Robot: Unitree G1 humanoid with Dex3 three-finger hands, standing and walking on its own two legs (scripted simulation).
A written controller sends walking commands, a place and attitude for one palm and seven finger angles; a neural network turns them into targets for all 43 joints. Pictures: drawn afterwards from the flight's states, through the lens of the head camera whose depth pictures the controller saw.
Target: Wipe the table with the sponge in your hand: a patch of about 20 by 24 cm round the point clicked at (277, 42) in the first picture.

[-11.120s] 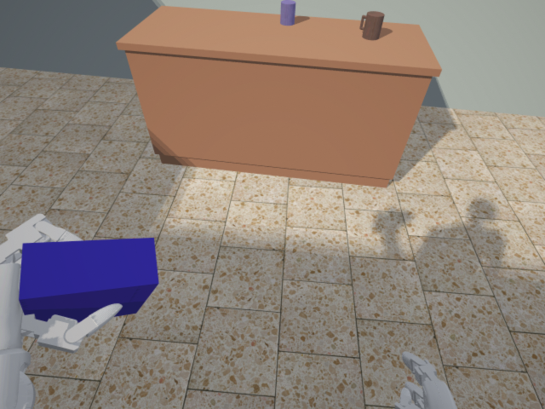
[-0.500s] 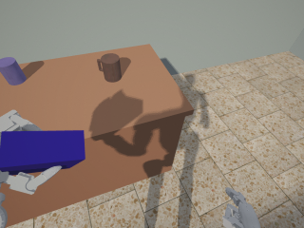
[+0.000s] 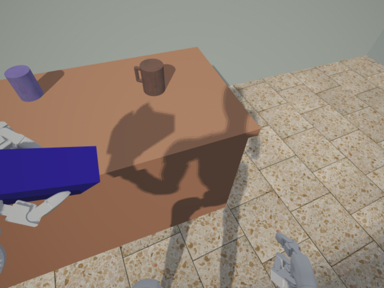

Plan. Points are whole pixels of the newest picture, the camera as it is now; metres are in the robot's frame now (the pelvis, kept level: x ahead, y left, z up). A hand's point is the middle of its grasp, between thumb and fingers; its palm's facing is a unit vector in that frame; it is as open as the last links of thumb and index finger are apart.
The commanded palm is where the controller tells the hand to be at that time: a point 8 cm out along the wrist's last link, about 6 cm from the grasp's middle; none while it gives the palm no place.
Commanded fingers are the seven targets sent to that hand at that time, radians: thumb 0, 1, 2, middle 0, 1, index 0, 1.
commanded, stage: shuffle to correct the standing spot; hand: left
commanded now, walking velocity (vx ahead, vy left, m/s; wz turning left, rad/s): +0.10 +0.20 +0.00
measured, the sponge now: (59, 175) +0.24 +0.22 +0.17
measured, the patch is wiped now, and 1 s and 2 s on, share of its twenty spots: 0.00 0.00 0.00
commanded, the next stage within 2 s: come to a stop and stand still in 1.40 s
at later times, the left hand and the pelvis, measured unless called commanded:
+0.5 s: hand out of the picture +0.24 +0.32 +0.20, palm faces +0.37 -0.82 -0.44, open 9.4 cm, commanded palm +0.18 +0.37 +0.20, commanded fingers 0.00 0.10 1.30 -1.20 -1.60 -1.20 -1.60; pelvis +0.02 +0.09 +0.01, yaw +0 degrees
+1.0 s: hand out of the picture +0.23 +0.45 +0.20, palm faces +0.40 -0.81 -0.43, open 9.4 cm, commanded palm +0.18 +0.49 +0.20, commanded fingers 0.00 0.10 1.30 -1.20 -1.60 -1.20 -1.60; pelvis +0.02 +0.21 +0.01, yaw +0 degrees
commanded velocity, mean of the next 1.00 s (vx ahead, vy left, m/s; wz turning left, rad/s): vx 0.09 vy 0.19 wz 0.00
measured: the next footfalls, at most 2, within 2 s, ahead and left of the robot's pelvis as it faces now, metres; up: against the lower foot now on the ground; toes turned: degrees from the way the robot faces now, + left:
right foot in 0.02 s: +0.05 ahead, -0.10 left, +0.00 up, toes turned -3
right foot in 0.44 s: +0.06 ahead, -0.02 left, +0.00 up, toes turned -7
